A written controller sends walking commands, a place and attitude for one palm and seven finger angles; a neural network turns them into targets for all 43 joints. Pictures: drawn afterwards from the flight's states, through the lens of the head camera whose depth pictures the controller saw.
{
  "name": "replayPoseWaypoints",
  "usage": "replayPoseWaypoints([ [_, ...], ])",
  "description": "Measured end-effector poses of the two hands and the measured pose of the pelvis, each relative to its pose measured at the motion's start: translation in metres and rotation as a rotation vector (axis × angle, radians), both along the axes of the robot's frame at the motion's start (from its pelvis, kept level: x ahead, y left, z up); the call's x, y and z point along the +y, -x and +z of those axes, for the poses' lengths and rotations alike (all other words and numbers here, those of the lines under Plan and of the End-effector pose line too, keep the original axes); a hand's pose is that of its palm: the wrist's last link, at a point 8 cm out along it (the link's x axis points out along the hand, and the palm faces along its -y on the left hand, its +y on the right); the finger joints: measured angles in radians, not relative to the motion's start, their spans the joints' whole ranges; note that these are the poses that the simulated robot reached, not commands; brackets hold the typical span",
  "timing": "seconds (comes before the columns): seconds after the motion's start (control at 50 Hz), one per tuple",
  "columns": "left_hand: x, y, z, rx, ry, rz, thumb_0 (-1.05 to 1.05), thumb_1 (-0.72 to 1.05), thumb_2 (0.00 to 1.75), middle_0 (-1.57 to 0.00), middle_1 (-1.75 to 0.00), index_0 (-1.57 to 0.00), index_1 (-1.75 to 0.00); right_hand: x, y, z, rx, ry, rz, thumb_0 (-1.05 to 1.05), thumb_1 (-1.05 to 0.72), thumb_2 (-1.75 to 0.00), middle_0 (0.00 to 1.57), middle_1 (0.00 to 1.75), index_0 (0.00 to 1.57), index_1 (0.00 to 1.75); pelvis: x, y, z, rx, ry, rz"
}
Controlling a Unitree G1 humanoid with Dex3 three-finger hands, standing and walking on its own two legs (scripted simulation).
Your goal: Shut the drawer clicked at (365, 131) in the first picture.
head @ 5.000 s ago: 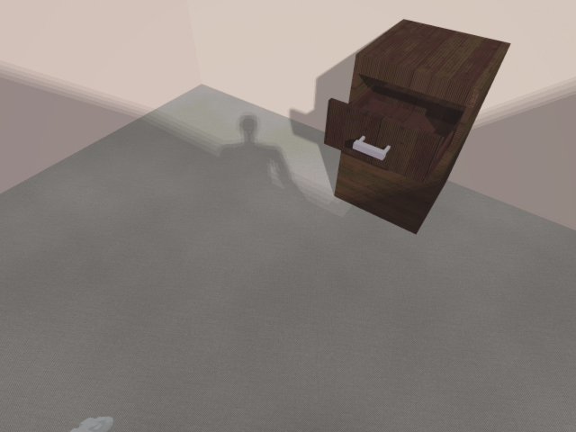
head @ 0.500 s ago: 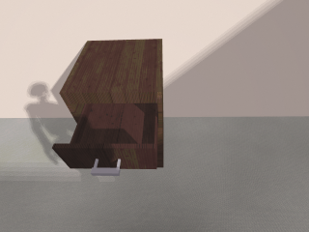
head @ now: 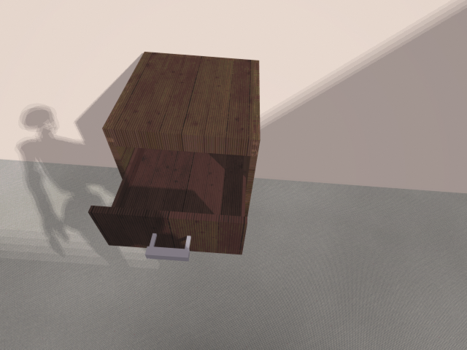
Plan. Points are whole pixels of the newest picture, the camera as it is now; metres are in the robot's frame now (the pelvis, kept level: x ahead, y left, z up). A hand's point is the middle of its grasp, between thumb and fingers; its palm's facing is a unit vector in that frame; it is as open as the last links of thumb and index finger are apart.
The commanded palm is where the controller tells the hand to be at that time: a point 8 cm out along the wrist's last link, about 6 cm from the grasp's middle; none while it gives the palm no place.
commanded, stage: come to a stop and stand still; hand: left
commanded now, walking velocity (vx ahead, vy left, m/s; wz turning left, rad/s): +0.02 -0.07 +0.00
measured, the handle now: (169, 246) +0.39 +0.19 -0.22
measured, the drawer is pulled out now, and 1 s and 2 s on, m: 0.23 0.23 0.23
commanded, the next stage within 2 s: look again from close up in 0.64 s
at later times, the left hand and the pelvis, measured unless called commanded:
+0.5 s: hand out of the picture -0.03 +0.09 -0.18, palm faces +0.05 -0.99 -0.14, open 7.4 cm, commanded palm none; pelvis -0.01 -0.05 +0.00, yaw +1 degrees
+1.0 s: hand out of the picture +0.00 +0.15 -0.19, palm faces +0.04 -0.98 -0.19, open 7.4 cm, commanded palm none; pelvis +0.01 -0.02 -0.01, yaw +1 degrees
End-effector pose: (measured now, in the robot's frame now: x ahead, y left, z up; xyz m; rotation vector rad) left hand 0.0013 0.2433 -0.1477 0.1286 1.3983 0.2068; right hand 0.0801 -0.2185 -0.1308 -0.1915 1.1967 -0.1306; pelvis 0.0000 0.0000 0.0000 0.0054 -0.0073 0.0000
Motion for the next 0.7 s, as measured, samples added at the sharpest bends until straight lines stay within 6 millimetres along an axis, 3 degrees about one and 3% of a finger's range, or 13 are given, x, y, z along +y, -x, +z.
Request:
replayPoseWaypoints([
  [0.12,-0.02,0.014,0.003,0.019,-0.019,-0.029,0.0,0.91,0.89,-0.2,-0.3,-0.19,-0.3,-0.021,0.038,-0.017,0.057,-0.031,-0.052,0.0,-0.91,-0.89,0.2,0.3,0.2,0.3,-0.016,0.009,-0.005,0.007,-0.026,-0.005],
  [0.24,-0.053,0.026,0.009,0.013,-0.003,-0.036,0.0,0.91,0.89,-0.2,-0.3,-0.19,-0.3,-0.041,0.088,-0.024,0.177,-0.048,-0.085,0.0,-0.91,-0.89,0.2,0.3,0.2,0.3,-0.033,0.013,-0.001,-0.017,-0.004,0.008],
  [0.42,-0.092,0.034,0.001,0.033,0.059,-0.021,0.01,0.91,0.89,-0.2,-0.3,-0.2,-0.3,-0.046,0.141,-0.022,0.315,-0.056,-0.11,0.01,-0.91,-0.9,0.2,0.3,0.2,0.3,-0.05,0.011,-0.001,-0.03,0.002,0.015],
  [0.56,-0.103,0.037,-0.001,0.056,0.073,0.001,0.0,0.91,0.89,-0.2,-0.3,-0.2,-0.3,-0.039,0.146,-0.021,0.352,-0.073,-0.111,0.01,-0.91,-0.9,0.2,0.3,0.2,0.3,-0.055,0.005,-0.001,-0.022,0.004,0.019],
  [0.7,-0.101,0.036,0.0,0.07,0.066,0.015,0.0,0.91,0.89,-0.2,-0.3,-0.2,-0.3,-0.032,0.119,-0.024,0.303,-0.082,-0.098,0.01,-0.91,-0.9,0.2,0.3,0.2,0.3,-0.054,-0.004,-0.001,-0.017,0.0,0.017],
])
